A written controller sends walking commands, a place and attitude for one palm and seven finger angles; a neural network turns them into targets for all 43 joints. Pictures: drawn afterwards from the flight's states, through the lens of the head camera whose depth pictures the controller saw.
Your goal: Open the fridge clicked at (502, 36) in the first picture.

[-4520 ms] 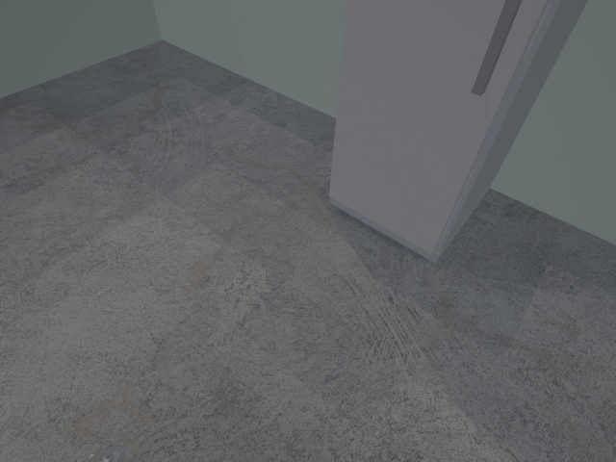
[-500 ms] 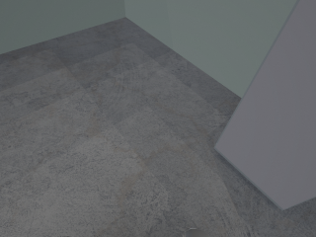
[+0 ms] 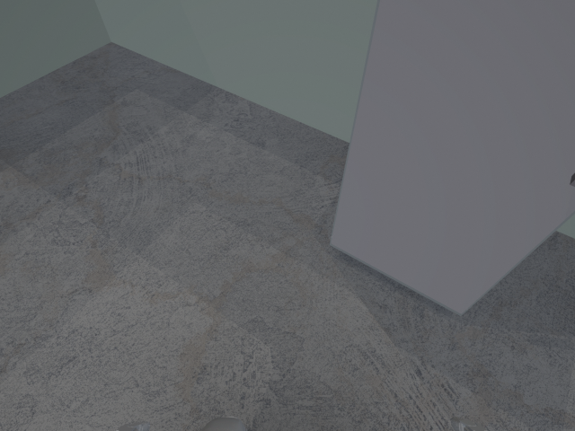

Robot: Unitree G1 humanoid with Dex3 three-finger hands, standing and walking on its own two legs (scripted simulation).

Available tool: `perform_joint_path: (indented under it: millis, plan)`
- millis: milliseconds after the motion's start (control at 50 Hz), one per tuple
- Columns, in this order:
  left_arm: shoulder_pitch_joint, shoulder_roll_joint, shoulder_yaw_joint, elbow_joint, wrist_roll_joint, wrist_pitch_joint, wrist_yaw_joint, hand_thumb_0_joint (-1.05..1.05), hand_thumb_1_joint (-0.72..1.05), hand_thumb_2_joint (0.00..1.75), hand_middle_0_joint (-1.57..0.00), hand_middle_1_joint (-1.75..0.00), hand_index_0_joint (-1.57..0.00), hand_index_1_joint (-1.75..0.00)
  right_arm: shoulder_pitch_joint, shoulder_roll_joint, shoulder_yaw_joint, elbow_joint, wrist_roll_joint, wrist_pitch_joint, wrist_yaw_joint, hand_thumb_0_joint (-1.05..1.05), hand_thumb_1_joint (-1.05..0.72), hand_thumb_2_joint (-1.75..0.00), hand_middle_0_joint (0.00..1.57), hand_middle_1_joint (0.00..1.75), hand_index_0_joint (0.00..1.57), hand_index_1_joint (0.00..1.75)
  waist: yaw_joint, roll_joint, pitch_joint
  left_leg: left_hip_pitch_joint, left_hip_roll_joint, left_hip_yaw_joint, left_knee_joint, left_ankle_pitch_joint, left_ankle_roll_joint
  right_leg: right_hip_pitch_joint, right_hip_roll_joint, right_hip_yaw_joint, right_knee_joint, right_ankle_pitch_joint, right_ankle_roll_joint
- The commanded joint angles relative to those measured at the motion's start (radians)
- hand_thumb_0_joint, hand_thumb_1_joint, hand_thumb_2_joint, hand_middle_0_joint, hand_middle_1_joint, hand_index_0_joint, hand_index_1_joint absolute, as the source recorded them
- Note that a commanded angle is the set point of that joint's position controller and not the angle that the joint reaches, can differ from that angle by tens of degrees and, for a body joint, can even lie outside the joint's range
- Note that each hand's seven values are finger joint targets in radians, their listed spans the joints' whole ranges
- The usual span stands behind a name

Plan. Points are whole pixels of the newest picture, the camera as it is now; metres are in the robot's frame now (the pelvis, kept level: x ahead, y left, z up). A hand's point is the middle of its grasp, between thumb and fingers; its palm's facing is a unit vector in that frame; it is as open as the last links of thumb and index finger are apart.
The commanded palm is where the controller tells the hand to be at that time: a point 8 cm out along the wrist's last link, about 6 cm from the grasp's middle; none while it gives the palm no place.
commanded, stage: turn to face it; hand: right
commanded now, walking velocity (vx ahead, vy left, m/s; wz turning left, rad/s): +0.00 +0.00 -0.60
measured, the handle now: out of the picture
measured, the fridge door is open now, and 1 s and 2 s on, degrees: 0 0 0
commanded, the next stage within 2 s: take the last steps up to it in 0.76 s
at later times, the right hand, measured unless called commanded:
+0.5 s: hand out of the picture -0.03 -0.24 -0.19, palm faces +0.33 +0.91 -0.24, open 7.4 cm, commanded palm none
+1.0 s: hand out of the picture +0.00 -0.20 -0.15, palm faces +0.42 +0.87 -0.25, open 7.4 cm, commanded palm none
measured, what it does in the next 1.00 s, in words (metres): steps on the spot, turning right: left foot, then right foot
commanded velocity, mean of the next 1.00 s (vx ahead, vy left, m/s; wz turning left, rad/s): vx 0.05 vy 0.00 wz -0.34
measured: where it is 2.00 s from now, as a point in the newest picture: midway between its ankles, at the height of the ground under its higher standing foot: outside the picture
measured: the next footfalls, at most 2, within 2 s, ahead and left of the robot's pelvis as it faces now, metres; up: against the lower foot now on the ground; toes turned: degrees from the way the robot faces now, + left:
left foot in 0.06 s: +0.05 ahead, +0.14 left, +0.00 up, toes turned +0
right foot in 0.44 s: +0.01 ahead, -0.13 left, +0.00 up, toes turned -23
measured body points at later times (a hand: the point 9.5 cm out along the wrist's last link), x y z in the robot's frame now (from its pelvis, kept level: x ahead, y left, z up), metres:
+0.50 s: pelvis +0.00 -0.02 -0.02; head +0.03 -0.06 +0.43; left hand +0.18 +0.20 -0.14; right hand -0.05 -0.29 -0.17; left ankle +0.01 +0.14 -0.71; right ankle -0.03 -0.11 -0.74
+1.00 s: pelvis +0.01 +0.00 +0.00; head +0.02 +0.02 +0.44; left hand +0.13 +0.20 -0.17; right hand -0.02 -0.25 -0.13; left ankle +0.04 +0.10 -0.74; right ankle -0.03 -0.11 -0.72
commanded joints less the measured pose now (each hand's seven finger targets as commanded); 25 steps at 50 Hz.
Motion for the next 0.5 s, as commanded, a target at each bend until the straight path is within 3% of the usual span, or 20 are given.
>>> perform_joint_path:
  millis: [0, 20, 40, 60, 100, 120, 140, 180, 260, 320, 340, 380, 400, 420, 440, 460, 480]
  plan:
    - [-0.046, 0.208, 0.062, -0.084, -0.01, -0.018, 0.01, 0.0, 0.9, 0.9, -0.2, -0.3, -0.2, -0.3, 0.11, -0.097, -0.022, -0.063, 0.01, -0.041, -0.017, 0.0, -0.9, -0.9, 0.2, 0.3, 0.2, 0.3, -0.048, -0.116, -0.159, 0.241, -0.017, 0.012, -0.343, 0.18, 0.018, -0.016, -0.179, 0.243, -0.013, 0.353, -0.089]
    - [-0.024, 0.157, 0.055, -0.09, -0.019, -0.019, 0.005, 0.0, 0.9, 0.9, -0.2, -0.3, -0.2, -0.3, 0.144, -0.16, -0.033, -0.06, -0.001, -0.053, -0.024, 0.0, -0.9, -0.9, 0.2, 0.3, 0.2, 0.3, -0.06, 0.051, -0.179, 0.396, 0.129, -0.122, -0.48, 0.213, 0.053, -0.159, -0.096, 0.171, 0.127, 0.142, -0.022]
    - [-0.008, 0.092, 0.043, -0.117, -0.019, -0.021, 0.001, 0.0, 0.9, 0.9, -0.2, -0.3, -0.2, -0.3, 0.148, -0.246, -0.047, -0.065, -0.015, -0.057, -0.03, 0.0, -0.9, -0.9, 0.2, 0.3, 0.2, 0.3, -0.059, 0.334, -0.167, 0.448, 0.408, -0.383, -0.524, 0.352, 0.171, -0.336, 0.056, -0.034, 0.363, -0.308, 0.061]
    - [0.0, 0.142, 0.056, -0.109, -0.006, -0.009, 0.005, 0.0, 0.9, 0.9, -0.2, -0.3, -0.2, -0.3, 0.134, -0.237, -0.042, -0.077, -0.006, -0.051, -0.033, 0.0, -0.9, -0.9, 0.2, 0.3, 0.2, 0.3, -0.05, 0.228, -0.162, 0.326, 0.467, -0.364, -0.518, 0.361, 0.235, -0.299, 0.002, 0.008, 0.55, -0.344, 0.056]
    - [-0.005, 0.133, 0.056, -0.076, -0.003, 0.007, -0.007, 0.0, 0.9, 0.9, -0.2, -0.3, -0.2, -0.3, 0.026, -0.17, -0.029, -0.094, -0.005, -0.051, -0.031, 0.0, -0.9, -0.9, 0.2, 0.3, 0.2, 0.3, -0.009, 0.217, -0.069, 0.21, 0.345, -0.222, -0.509, 0.308, 0.215, -0.302, -0.042, -0.013, 0.708, -0.23, 0.064]
    - [0.0, 0.132, 0.054, -0.061, -0.001, 0.009, -0.015, 0.0, 0.9, 0.9, -0.2, -0.3, -0.2, -0.3, -0.007, -0.135, -0.017, -0.098, -0.005, -0.053, -0.028, 0.0, -0.9, -0.9, 0.2, 0.3, 0.2, 0.3, 0.006, 0.193, -0.041, 0.198, 0.294, -0.12, -0.486, 0.358, 0.2, -0.3, -0.058, -0.036, 0.731, -0.164, 0.075]
    - [0.006, 0.12, 0.05, -0.055, -0.002, 0.011, -0.019, 0.0, 0.9, 0.9, -0.2, -0.3, -0.2, -0.3, -0.004, -0.122, -0.011, -0.098, -0.007, -0.055, -0.027, 0.0, -0.9, -0.9, 0.2, 0.3, 0.2, 0.3, 0.008, 0.198, -0.037, 0.202, 0.272, -0.059, -0.473, 0.406, 0.19, -0.294, -0.06, -0.056, 0.727, -0.138, 0.083]
    - [-0.013, 0.108, 0.044, -0.052, -0.006, 0.015, -0.023, 0.0, 0.9, 0.9, -0.2, -0.3, -0.2, -0.3, 0.027, -0.125, -0.013, -0.086, -0.01, -0.056, -0.03, 0.0, -0.9, -0.9, 0.2, 0.3, 0.2, 0.3, -0.005, 0.207, -0.042, 0.227, 0.272, -0.008, -0.463, 0.466, 0.19, -0.274, -0.069, -0.088, 0.665, -0.14, 0.094]
    - [-0.087, 0.088, 0.03, -0.067, -0.011, 0.014, -0.024, 0.0, 0.9, 0.9, -0.2, -0.3, -0.2, -0.3, 0.089, -0.163, -0.025, -0.049, -0.016, -0.049, -0.029, 0.0, -0.9, -0.9, 0.2, 0.3, 0.2, 0.3, -0.044, 0.2, -0.052, 0.273, 0.305, 0.036, -0.439, 0.516, 0.21, -0.21, -0.075, -0.148, 0.444, -0.196, 0.096]
    - [-0.096, 0.08, 0.018, -0.073, -0.016, 0.001, -0.022, 0.0, 0.9, 0.9, -0.2, -0.3, -0.2, -0.3, 0.119, -0.191, -0.036, -0.031, -0.019, -0.042, -0.026, 0.0, -0.9, -0.9, 0.2, 0.3, 0.2, 0.3, -0.062, 0.249, -0.083, 0.302, 0.317, 0.057, -0.379, 0.614, 0.209, -0.139, -0.067, -0.19, 0.28, -0.204, 0.079]
    - [-0.086, 0.081, 0.017, -0.071, -0.017, -0.002, -0.02, 0.0, 0.9, 0.9, -0.2, -0.3, -0.2, -0.3, 0.124, -0.194, -0.038, -0.024, -0.019, -0.04, -0.025, 0.0, -0.9, -0.9, 0.2, 0.3, 0.2, 0.3, -0.061, 0.244, -0.095, 0.299, 0.313, 0.065, -0.358, 0.627, 0.199, -0.103, -0.056, -0.205, 0.225, -0.188, 0.072]
    - [-0.015, 0.097, 0.019, -0.053, -0.013, -0.013, -0.015, 0.0, 0.9, 0.9, -0.2, -0.3, -0.2, -0.3, 0.106, -0.189, -0.042, -0.016, -0.012, -0.034, -0.023, 0.0, -0.9, -0.9, 0.2, 0.3, 0.2, 0.3, -0.019, 0.204, -0.127, 0.27, 0.295, 0.119, -0.257, 0.592, 0.147, 0.025, -0.055, -0.219, 0.023, -0.048, 0.058]
    - [0.045, 0.14, 0.03, -0.039, -0.01, -0.024, -0.015, 0.0, 0.9, 0.9, -0.2, -0.3, -0.2, -0.3, 0.106, -0.172, -0.039, -0.019, -0.002, -0.029, -0.019, 0.0, -0.9, -0.9, 0.2, 0.3, 0.2, 0.3, 0.016, 0.092, -0.172, 0.179, 0.265, 0.152, -0.117, 0.519, 0.099, 0.183, -0.087, -0.175, -0.111, 0.112, 0.039]
    - [0.097, 0.26, 0.056, -0.039, 0.0, -0.034, -0.009, 0.0, 0.9, 0.9, -0.2, -0.3, -0.2, -0.3, 0.121, -0.105, -0.029, -0.052, 0.006, -0.025, -0.009, 0.0, -0.9, -0.9, 0.2, 0.3, 0.2, 0.3, 0.04, -0.216, -0.208, -0.098, 0.127, 0.194, 0.114, 0.07, 0.019, 0.366, -0.346, 0.166, -0.136, 0.46, -0.079]
    - [0.154, 0.305, 0.065, -0.019, -0.011, -0.029, 0.002, 0.0, 0.9, 0.9, -0.2, -0.3, -0.2, -0.3, 0.064, -0.067, -0.005, -0.078, -0.002, -0.02, -0.013, 0.0, -0.9, -0.9, 0.2, 0.3, 0.2, 0.3, 0.067, -0.282, -0.211, -0.187, 0.085, 0.101, 0.258, -0.268, 0.007, 0.354, -0.471, 0.255, -0.151, 0.734, -0.183]
    - [0.169, 0.288, 0.058, -0.005, -0.013, -0.033, 0.015, 0.0, 0.9, 0.9, -0.2, -0.3, -0.2, -0.3, 0.035, -0.076, -0.006, -0.067, -0.002, -0.007, -0.027, 0.0, -0.9, -0.9, 0.2, 0.3, 0.2, 0.3, 0.072, -0.277, -0.233, -0.169, 0.092, 0.016, 0.328, -0.244, 0.017, 0.315, -0.457, 0.236, -0.137, 0.718, -0.189]
    - [0.124, 0.25, 0.05, -0.01, -0.008, -0.033, 0.025, 0.0, 0.9, 0.9, -0.2, -0.3, -0.2, -0.3, 0.008, -0.078, -0.012, -0.049, 0.001, -0.011, -0.024, 0.0, -0.9, -0.9, 0.2, 0.3, 0.2, 0.3, 0.061, -0.217, -0.177, -0.193, 0.091, 0.004, 0.37, -0.181, 0.016, 0.274, -0.417, 0.201, -0.138, 0.65, -0.19]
